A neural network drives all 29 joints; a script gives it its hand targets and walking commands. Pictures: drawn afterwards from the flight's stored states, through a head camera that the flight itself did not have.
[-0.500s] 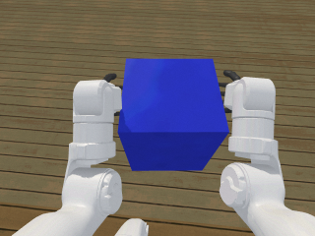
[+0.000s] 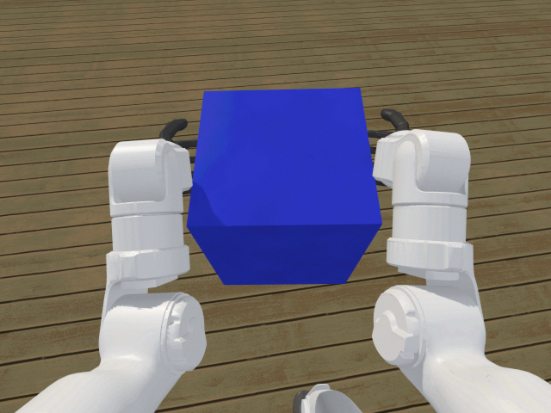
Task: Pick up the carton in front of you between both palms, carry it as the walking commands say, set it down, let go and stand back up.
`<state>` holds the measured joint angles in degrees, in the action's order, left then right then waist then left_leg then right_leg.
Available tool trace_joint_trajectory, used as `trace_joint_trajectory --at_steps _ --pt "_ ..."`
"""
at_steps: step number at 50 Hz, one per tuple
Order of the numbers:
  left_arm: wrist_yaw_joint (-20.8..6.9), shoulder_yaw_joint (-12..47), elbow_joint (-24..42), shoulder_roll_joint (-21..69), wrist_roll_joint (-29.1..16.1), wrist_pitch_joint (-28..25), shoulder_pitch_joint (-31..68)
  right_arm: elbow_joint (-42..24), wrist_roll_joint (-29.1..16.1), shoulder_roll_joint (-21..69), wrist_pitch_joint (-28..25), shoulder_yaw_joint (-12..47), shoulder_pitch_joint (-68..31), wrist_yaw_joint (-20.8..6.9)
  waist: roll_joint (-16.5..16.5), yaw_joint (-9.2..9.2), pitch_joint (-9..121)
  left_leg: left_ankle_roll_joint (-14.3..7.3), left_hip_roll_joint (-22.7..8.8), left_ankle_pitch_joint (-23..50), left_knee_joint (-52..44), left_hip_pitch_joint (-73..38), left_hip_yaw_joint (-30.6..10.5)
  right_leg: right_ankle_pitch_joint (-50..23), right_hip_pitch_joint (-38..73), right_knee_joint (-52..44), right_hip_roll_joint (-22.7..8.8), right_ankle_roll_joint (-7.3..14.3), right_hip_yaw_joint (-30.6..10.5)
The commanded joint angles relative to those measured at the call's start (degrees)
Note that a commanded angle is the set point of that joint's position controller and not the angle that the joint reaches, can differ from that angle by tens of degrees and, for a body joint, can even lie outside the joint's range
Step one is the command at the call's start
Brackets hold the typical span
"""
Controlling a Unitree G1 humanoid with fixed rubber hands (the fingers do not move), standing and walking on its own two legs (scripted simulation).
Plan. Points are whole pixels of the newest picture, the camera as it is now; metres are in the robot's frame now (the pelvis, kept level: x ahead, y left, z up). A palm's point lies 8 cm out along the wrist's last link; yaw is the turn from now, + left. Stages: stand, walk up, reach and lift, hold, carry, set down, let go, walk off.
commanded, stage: carry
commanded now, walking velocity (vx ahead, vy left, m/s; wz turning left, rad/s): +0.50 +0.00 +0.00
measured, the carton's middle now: (283, 199) +0.42 -0.04 +0.07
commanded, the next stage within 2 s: none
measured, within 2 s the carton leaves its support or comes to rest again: neither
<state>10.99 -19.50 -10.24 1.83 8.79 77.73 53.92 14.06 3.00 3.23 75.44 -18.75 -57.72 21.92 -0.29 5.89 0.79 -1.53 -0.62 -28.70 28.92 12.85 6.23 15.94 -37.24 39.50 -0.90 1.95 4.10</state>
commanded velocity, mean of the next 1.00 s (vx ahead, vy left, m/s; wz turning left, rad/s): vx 0.50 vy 0.00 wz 0.00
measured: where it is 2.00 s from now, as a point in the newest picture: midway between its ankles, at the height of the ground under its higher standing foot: (251, 173)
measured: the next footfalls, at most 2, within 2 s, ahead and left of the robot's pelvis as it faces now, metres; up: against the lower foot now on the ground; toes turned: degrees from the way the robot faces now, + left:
right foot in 0.04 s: +0.21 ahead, -0.10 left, +0.00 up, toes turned -4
left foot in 0.48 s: +0.52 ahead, +0.09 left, +0.00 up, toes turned +8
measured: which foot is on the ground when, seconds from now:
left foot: down 0.00-0.06, up 0.08-0.46, down 0.48-0.98, up 1.00-1.00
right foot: up 0.00-0.02, down 0.04-0.52, up 0.54-0.92, down 0.94-1.00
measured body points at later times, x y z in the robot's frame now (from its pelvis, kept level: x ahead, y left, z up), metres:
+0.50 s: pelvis +0.36 +0.01 -0.01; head +0.37 +0.00 +0.44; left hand +0.72 +0.16 +0.11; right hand +0.73 -0.13 +0.11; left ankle +0.48 +0.09 -0.73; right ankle +0.17 -0.09 -0.71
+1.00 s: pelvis +0.70 -0.02 -0.01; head +0.66 -0.03 +0.44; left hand +0.99 +0.13 +0.10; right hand +1.00 -0.16 +0.10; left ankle +0.50 +0.08 -0.69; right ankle +0.80 -0.10 -0.73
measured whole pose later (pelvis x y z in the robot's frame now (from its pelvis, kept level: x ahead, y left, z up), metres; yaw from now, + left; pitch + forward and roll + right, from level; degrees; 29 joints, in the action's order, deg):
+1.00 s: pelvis +0.70 -0.02 -0.01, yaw +2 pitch +3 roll -2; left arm 12.8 -7.6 5.4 10.2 8.8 71.1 20.1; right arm -6.7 8.2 9.5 70.7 -10.1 -20.2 14.7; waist -2.8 -0.3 10.0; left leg 0.8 -5.1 -27.4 42.8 4.7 5.8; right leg 6.6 -26.5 30.9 -1.1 4.7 13.5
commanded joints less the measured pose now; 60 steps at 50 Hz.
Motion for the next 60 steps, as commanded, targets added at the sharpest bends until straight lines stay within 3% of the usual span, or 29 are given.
trace_joint_trajectory --at_steps 1,2,3,4,5,7,8,13,19,22,23,24,25,26,27,29,31,34,37,44,47,48,49,50,51,53,55,58,60 --pt "-13.1 28.7 2.8 56.4 -23.5 -1.8 46.5 3.2 -26.2 64.8 2.0 27.9 -40.4 -30.1 -7.5 -6.86 30.8 -4.9 -9.7 40.5 3.9 -8.8 -4.6 -8.0 25.8 -11.2 3.5 0.9 6.9" --pt "-13.8 28.9 1.5 56.6 -24.5 -1.6 45.5 3.9 -25.3 64.6 2.0 28.1 -39.2 -29.9 -5.2 -9.6 33.8 -3.1 -7.9 42.0 13.8 -4.5 -2.4 -6.4 36.5 -12.6 2.1 1.1 6.0" --pt "-14.6 29.0 0.2 57.0 -25.3 -1.5 44.4 5.0 -24.7 63.5 2.0 27.7 -38.7 -29.9 -0.8 -11.51 35.3 -1.1 -5.9 30.6 23.5 7.4 -2.2 -2.3 46.9 -12.4 -4.9 2.5 -3.9" --pt "-15.2 28.5 -1.6 56.6 -25.9 -1.6 44.1 5.2 -24.0 63.7 2.3 26.8 -38.3 -30.0 16.6 -8.59 34.0 1.7 2.6 2.9 36.3 22.5 -2.4 -16.9 52.4 -17.0 -18.7 8.4 -31.9" --pt "-15.9 28.0 -3.0 58.3 -26.5 -1.2 44.0 5.7 -23.2 62.5 2.5 25.7 -39.1 -29.6 16.0 -9.95 33.3 0.7 2.9 -1.6 44.4 29.6 -6.8 -21.8 57.2 -15.8 -19.6 12.1 -34.8" --pt "-17.6 27.7 -1.9 61.2 -28.8 -1.1 44.6 5.2 -22.4 62.3 2.4 24.7 -38.1 -29.1 5.4 -10.02 29.9 0.3 0.1 2.6 43.1 33.3 -7.8 -30.7 53.8 -13.8 -17.0 11.1 -26.0" --pt "-18.2 27.7 -1.2 62.5 -30.1 -1.1 46.8 5.2 -22.1 62.6 2.2 24.2 -38.1 -28.7 3.8 -9.43 28.7 0.5 -0.9 4.4 40.0 33.4 -7.7 -30.3 51.8 -14.7 -16.7 10.1 -23.9" --pt "-20.4 24.2 -7.6 67.7 -30.4 -2.3 44.1 6.9 -19.6 64.7 -0.3 22.0 -34.1 -27.8 7.5 -8.52 27.3 1.8 -0.8 9.0 23.7 30.3 -4.2 -33.0 49.2 -18.5 -14.5 8.2 -15.0" --pt "-21.3 23.8 -9.1 69.6 -27.6 -5.3 36.7 2.8 -20.2 68.5 -3.4 25.9 -32.5 -28.2 9.7 -8.73 23.2 1.1 0.5 25.4 4.1 22.3 2.0 -40.3 46.6 -20.1 -10.8 5.2 -3.1" --pt "-20.5 26.0 -5.4 69.4 -26.2 -6.2 31.1 0.6 -21.1 69.9 -3.8 28.7 -28.8 -29.0 10.5 -7.19 25.4 0.0 3.7 32.2 -6.3 8.1 6.5 -54.1 46.6 -12.9 -9.2 1.7 2.4" --pt "-20.2 27.1 -3.4 69.2 -25.8 -6.3 29.5 0.4 -21.3 70.4 -3.9 29.5 -26.2 -29.4 9.3 -6.23 28.5 -0.4 4.5 33.6 -9.4 -3.4 7.9 -52.8 43.0 -5.7 -8.0 -0.1 5.4" --pt "-20.1 28.5 -1.3 69.0 -25.4 -6.3 28.1 -0.2 -21.3 70.9 -4.1 30.0 -23.5 -29.9 6.6 -5.05 31.2 -1.0 0.2 30.9 -7.3 -15.6 3.4 -41.0 34.3 3.0 -7.2 -1.5 5.8" --pt "-20.1 30.2 0.4 69.1 -25.5 -6.2 26.7 -0.4 -20.7 70.8 -4.1 29.6 -20.1 -30.2 -1.5 -4.11 35.4 -3.4 -11.7 35.2 -4.0 -26.4 -12.9 -22.3 24.0 13.7 -5.0 -2.7 5.0" --pt "-20.2 31.7 2.4 72.1 -26.0 -6.1 26.2 -1.3 -19.2 69.0 -4.7 30.4 -18.0 -30.1 -16.6 -4.6 38.4 -13.7 -21.5 37.1 -7.3 -40.1 -34.3 8.4 4.4 26.6 3.4 -4.5 0.8" --pt "-19.9 33.2 5.1 71.3 -25.5 -6.4 24.9 -2.7 -19.5 70.0 -4.5 31.2 -14.9 -30.3 -11.9 -4.51 37.4 -15.0 -22.7 38.2 -8.4 -40.7 -35.0 12.9 -2.0 34.7 2.3 -3.2 -3.2" --pt "-19.3 36.6 10.7 72.1 -26.0 -7.2 21.7 -9.5 -20.0 71.3 -4.8 33.6 -12.9 -30.5 -2.7 -4.69 33.7 -10.6 -19.7 42.6 -9.2 -34.3 -25.1 7.1 -3.3 29.2 -2.5 -2.1 -5.0" --pt "-18.6 40.1 16.3 71.9 -26.0 -8.3 17.7 -16.0 -20.6 72.0 -5.2 37.4 -10.5 -30.5 -3.2 -4.81 31.4 -8.0 -18.3 41.2 -12.0 -29.0 -19.0 4.1 0.0 17.9 -3.9 -2.7 -3.9" --pt "-17.6 45.4 22.6 71.6 -24.6 -9.8 7.5 -22.9 -20.6 70.7 -5.5 42.7 -1.5 -30.9 -6.2 -4.91 31.0 -8.2 -16.9 43.2 -12.9 -28.2 -12.8 4.7 2.4 7.7 -2.1 -3.6 -0.6" --pt "-17.2 50.0 26.9 70.0 -24.0 -9.9 -0.6 -25.4 -21.1 69.7 -5.4 45.9 8.4 -32.1 -8.6 -4.83 28.1 -7.2 -14.5 44.5 -13.2 -26.3 -7.1 -2.6 2.6 -0.1 -1.6 -3.6 2.4" --pt "-19.7 51.3 23.4 66.0 -26.7 -6.6 -5.3 -21.8 -19.8 64.0 -3.3 46.6 14.7 -33.0 -8.8 -4.31 17.3 -4.5 -11.9 48.7 -12.2 -21.8 -0.8 -14.3 7.2 -12.5 -0.6 -1.9 7.0" --pt "-20.7 50.0 18.9 65.0 -26.6 -5.8 -5.0 -19.3 -20.2 63.0 -2.8 47.1 12.6 -33.1 -5.9 -5.67 19.3 -0.9 -9.5 49.2 2.4 -10.6 4.4 -9.7 28.1 -15.1 2.3 -0.1 11.3" --pt "-20.8 49.4 17.5 64.5 -26.4 -5.8 -5.8 -18.6 -20.4 62.4 -2.7 47.0 11.3 -33.2 -2.4 -7.03 22.3 1.0 -8.4 36.6 13.0 -1.9 4.9 -4.0 38.5 -15.5 -4.6 0.8 2.5" --pt "-20.9 48.0 15.0 63.4 -25.5 -6.4 -4.8 -19.4 -21.3 63.3 -2.1 47.0 7.5 -33.4 13.6 -7.63 25.6 3.5 -1.6 21.4 30.6 15.9 3.8 2.3 50.2 -20.6 -19.3 9.2 -24.8" --pt "-20.9 47.7 13.7 64.8 -25.6 -6.7 -5.2 -18.3 -21.5 63.5 -2.1 47.5 5.8 -33.6 17.8 -7.54 23.4 2.6 1.5 0.6 39.9 27.2 -1.2 -5.7 52.3 -25.3 -23.1 12.8 -34.9" --pt "-21.0 47.7 14.8 65.8 -26.1 -6.8 -4.3 -17.2 -21.8 64.9 -2.6 47.7 5.7 -33.7 12.5 -7.14 22.3 0.8 -1.7 0.3 45.0 29.6 -5.7 -11.1 50.0 -23.9 -22.6 12.4 -29.9" --pt "-21.2 47.8 17.2 68.1 -27.3 -7.6 -1.4 -17.7 -22.5 66.9 -3.7 47.2 5.4 -33.7 2.2 -6.68 22.0 0.1 -6.3 6.5 40.7 27.8 -7.5 -11.8 42.7 -24.6 -20.0 8.4 -20.6" --pt "-21.5 48.3 19.4 69.8 -28.4 -8.3 2.0 -19.2 -22.4 67.8 -4.7 47.2 4.6 -33.3 4.1 -6.34 21.6 0.8 -7.2 11.1 32.4 23.0 -6.1 -5.8 36.6 -27.8 -17.5 5.5 -12.3" --pt "-21.8 48.4 20.5 69.2 -29.0 -8.7 1.2 -20.6 -21.9 68.7 -5.6 47.8 5.5 -32.2 7.0 -6.6 20.5 2.5 -6.9 15.1 23.4 22.5 -2.9 -1.5 34.9 -31.3 -16.0 6.2 -7.1" --pt "-21.8 48.4 20.9 68.4 -28.9 -8.6 -0.2 -21.6 -21.5 68.4 -5.8 48.0 6.8 -31.5 6.6 -6.75 19.4 3.4 -6.9 18.9 16.2 24.3 -1.5 -5.4 37.2 -31.7 -15.2 6.6 -4.9"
